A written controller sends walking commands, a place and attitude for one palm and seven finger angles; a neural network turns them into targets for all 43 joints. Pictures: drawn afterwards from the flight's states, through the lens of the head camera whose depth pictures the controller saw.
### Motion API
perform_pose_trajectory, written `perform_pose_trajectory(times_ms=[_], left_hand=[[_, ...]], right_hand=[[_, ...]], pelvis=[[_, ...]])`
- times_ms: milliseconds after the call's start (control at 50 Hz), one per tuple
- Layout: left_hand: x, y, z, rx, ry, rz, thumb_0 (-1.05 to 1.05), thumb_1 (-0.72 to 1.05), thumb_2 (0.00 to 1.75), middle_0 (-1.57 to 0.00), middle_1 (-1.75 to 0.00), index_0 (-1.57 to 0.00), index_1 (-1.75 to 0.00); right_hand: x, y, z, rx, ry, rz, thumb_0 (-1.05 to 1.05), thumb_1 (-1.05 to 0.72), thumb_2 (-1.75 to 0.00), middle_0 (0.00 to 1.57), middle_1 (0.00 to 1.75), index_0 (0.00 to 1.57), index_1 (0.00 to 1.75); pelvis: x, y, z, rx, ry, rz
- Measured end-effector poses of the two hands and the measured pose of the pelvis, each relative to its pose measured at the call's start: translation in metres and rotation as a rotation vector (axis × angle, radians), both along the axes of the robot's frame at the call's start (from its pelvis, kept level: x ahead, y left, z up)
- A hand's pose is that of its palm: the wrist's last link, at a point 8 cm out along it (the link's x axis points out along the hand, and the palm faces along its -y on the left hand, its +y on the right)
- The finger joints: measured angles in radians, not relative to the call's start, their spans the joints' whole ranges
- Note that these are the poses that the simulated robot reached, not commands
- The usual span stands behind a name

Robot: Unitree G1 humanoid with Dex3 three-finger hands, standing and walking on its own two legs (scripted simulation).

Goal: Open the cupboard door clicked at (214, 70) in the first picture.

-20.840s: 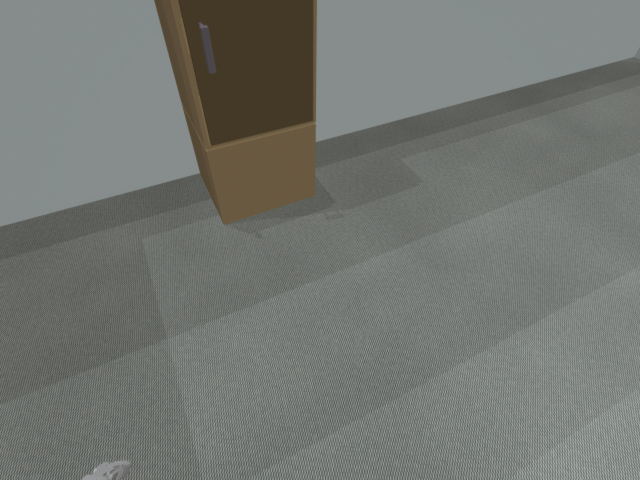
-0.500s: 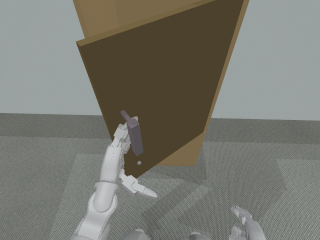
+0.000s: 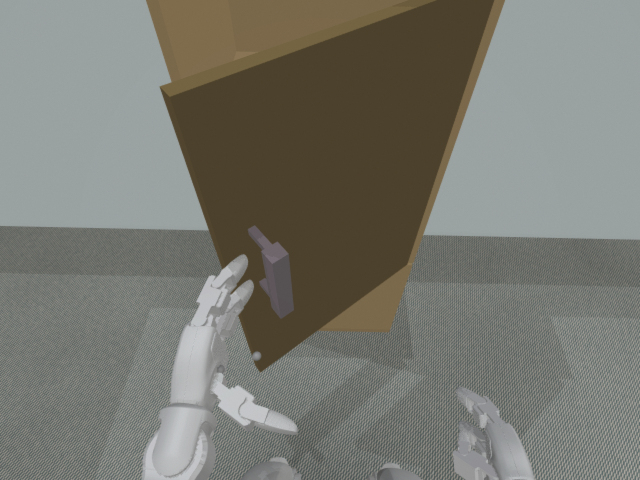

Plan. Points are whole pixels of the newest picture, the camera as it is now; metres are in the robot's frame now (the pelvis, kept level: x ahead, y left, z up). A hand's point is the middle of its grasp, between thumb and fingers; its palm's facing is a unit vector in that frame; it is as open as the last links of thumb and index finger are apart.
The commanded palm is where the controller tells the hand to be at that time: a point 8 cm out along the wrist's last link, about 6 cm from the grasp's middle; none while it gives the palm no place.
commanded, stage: slide the hand sideways off the handle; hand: left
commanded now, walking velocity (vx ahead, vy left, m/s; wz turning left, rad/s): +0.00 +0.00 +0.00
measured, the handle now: (270, 272) +0.35 +0.09 +0.06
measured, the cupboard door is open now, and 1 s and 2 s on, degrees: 40 39 39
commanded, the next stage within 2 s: draw the hand back to the body in 0.52 s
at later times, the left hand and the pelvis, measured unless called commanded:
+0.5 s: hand (198, 393) +0.21 +0.15 +0.05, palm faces +0.02 -1.00 -0.04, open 16.3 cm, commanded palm +0.18 +0.20 +0.06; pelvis +0.01 -0.02 -0.01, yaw +1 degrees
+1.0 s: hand (156, 384) +0.20 +0.17 +0.10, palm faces +0.04 -1.00 -0.06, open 16.3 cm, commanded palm +0.17 +0.23 +0.12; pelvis +0.01 -0.01 +0.01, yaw +1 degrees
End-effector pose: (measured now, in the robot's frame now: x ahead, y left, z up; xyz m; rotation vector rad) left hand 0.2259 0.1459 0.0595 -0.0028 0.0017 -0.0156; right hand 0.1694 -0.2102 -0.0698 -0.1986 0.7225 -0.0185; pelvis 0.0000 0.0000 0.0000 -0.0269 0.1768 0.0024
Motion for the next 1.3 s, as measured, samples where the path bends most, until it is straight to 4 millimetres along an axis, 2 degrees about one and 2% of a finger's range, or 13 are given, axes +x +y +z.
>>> perform_pose_trajectory(times_ms=[160, 240, 400, 560, 680, 760, 880, 1040, 1140, 1220, 1300], left_hand=[[-0.009, 0.012, -0.002, 0.022, 0.018, 0.005, -0.01, -0.5, 0.3, -0.18, -0.31, -0.18, -0.32], [-0.013, 0.024, -0.004, 0.026, 0.033, 0.03, -0.01, -0.5, 0.3, -0.17, -0.31, -0.18, -0.32], [-0.035, 0.047, 0.0, 0.04, 0.044, 0.065, -0.01, -0.5, 0.3, -0.16, -0.3, -0.16, -0.31], [-0.045, 0.058, -0.005, 0.035, 0.044, 0.039, -0.01, -0.5, 0.3, -0.15, -0.3, -0.15, -0.3], [-0.041, 0.055, 0.0, 0.02, 0.011, 0.02, -0.01, -0.5, 0.3, -0.15, -0.3, -0.15, -0.3], [-0.039, 0.056, 0.012, 0.048, 0.007, 0.008, -0.01, -0.5, 0.3, -0.15, -0.3, -0.15, -0.3], [-0.044, 0.071, 0.038, 0.067, -0.003, 0.052, -0.01, -0.5, 0.3, -0.15, -0.3, -0.15, -0.3], [-0.053, 0.08, 0.052, 0.07, 0.009, 0.049, -0.01, -0.5, 0.3, -0.15, -0.3, -0.15, -0.3], [-0.054, 0.088, 0.068, 0.09, -0.026, 0.053, -0.01, -0.47, 0.31, -0.15, -0.3, -0.15, -0.3], [-0.054, 0.101, 0.086, 0.255, 0.001, 0.166, -0.01, -0.4, 0.34, -0.16, -0.3, -0.16, -0.3], [-0.057, 0.109, 0.096, 0.32, 0.04, 0.262, -0.01, -0.29, 0.39, -0.16, -0.3, -0.16, -0.3]], right_hand=[[0.008, -0.009, -0.002, -0.013, -0.006, -0.001, 0.01, -0.9, -0.9, 0.21, 0.3, 0.2, 0.3], [0.01, -0.016, -0.003, -0.023, -0.006, -0.011, 0.01, -0.9, -0.9, 0.2, 0.3, 0.2, 0.3], [0.015, -0.028, -0.002, -0.044, -0.02, -0.026, 0.01, -0.9, -0.9, 0.2, 0.3, 0.2, 0.29], [0.02, -0.033, -0.005, -0.064, -0.047, -0.034, 0.01, -0.9, -0.9, 0.2, 0.3, 0.2, 0.29], [0.019, -0.028, -0.005, -0.058, -0.07, -0.033, 0.01, -0.9, -0.9, 0.2, 0.3, 0.2, 0.29], [0.016, -0.022, -0.001, -0.037, -0.072, -0.044, 0.01, -0.9, -0.9, 0.2, 0.3, 0.2, 0.29], [0.012, -0.014, 0.01, -0.006, -0.087, -0.062, 0.01, -0.9, -0.9, 0.21, 0.3, 0.2, 0.3], [0.014, -0.012, 0.026, -0.022, -0.125, -0.044, 0.01, -0.9, -0.9, 0.21, 0.3, 0.21, 0.3], [0.018, -0.012, 0.034, -0.027, -0.156, -0.041, 0.01, -0.9, -0.9, 0.21, 0.3, 0.21, 0.3], [0.02, -0.009, 0.041, -0.035, -0.148, -0.051, 0.01, -0.9, -0.9, 0.2, 0.3, 0.2, 0.3], [0.02, -0.005, 0.046, -0.027, -0.133, -0.059, 0.01, -0.9, -0.9, 0.2, 0.3, 0.2, 0.3]], pelvis=[[0.006, -0.006, -0.003, 0.003, 0.019, 0.002], [0.009, -0.011, -0.004, 0.003, 0.026, 0.003], [0.014, -0.016, -0.006, -0.002, 0.039, 0.012], [0.011, -0.017, -0.012, -0.012, 0.051, 0.018], [0.008, -0.015, -0.015, -0.016, 0.05, 0.019], [0.009, -0.013, -0.011, -0.015, 0.034, 0.016], [0.012, -0.01, 0.001, -0.015, 0.0, 0.014], [0.013, -0.005, 0.011, -0.019, -0.038, 0.021], [0.014, -0.004, 0.015, -0.021, -0.062, 0.022], [0.016, -0.003, 0.024, -0.013, -0.089, 0.011], [0.019, 0.0, 0.034, -0.009, -0.118, 0.005]])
